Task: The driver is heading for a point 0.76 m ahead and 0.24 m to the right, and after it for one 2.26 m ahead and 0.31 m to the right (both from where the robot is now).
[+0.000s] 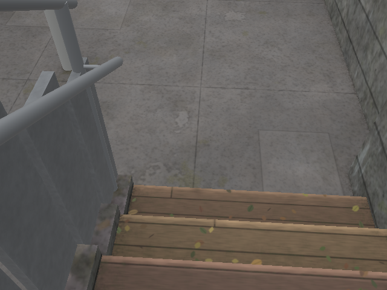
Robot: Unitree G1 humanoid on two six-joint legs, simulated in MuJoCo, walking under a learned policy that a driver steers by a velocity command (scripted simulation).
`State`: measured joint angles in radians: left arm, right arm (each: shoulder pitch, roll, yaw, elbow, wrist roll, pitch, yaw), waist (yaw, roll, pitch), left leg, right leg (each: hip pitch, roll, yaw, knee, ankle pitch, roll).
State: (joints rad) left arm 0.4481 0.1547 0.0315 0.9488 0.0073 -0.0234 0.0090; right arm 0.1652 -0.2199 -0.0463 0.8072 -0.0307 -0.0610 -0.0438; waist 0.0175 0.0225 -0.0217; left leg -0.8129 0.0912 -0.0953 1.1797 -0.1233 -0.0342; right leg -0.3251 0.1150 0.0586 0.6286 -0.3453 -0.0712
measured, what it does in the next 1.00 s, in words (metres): goes down, turning right: left foot 0.16 m lower, then right foot 0.16 m lower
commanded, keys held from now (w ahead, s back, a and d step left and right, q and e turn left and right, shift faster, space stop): w+e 1.00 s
